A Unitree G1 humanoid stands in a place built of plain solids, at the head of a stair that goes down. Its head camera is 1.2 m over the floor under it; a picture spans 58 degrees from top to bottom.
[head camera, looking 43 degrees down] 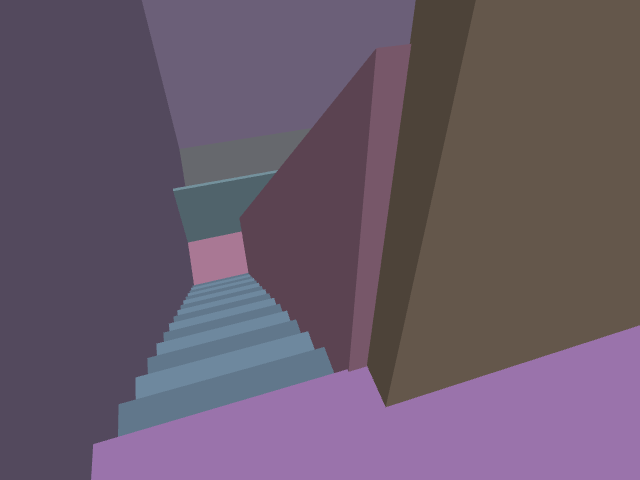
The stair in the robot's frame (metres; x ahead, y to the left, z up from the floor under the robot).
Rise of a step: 0.20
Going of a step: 0.22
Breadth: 0.73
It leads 18 degrees to the left of straight ahead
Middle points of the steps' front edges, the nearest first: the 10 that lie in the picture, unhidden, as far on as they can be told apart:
0.59 0.26 0.00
0.81 0.33 -0.20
1.02 0.40 -0.41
1.23 0.47 -0.61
1.45 0.54 -0.81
1.66 0.61 -1.02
1.88 0.68 -1.22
2.09 0.75 -1.42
2.31 0.82 -1.62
2.52 0.88 -1.83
